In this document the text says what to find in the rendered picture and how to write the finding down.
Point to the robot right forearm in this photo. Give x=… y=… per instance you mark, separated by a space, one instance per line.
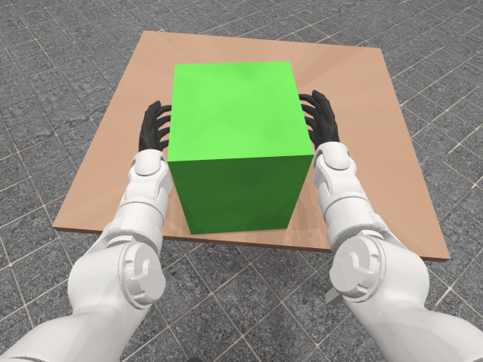
x=343 y=202

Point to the robot left upper arm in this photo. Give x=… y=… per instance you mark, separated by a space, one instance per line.
x=110 y=291

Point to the left robot hand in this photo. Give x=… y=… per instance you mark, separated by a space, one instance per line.
x=150 y=136

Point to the carton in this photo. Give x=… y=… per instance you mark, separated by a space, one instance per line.
x=239 y=148

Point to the right robot hand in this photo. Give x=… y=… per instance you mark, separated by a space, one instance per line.
x=324 y=125

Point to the table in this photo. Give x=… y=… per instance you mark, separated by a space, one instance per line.
x=369 y=120

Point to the robot right upper arm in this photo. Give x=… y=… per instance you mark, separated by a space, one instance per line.
x=385 y=287

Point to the robot left forearm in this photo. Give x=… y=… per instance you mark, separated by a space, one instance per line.
x=141 y=213

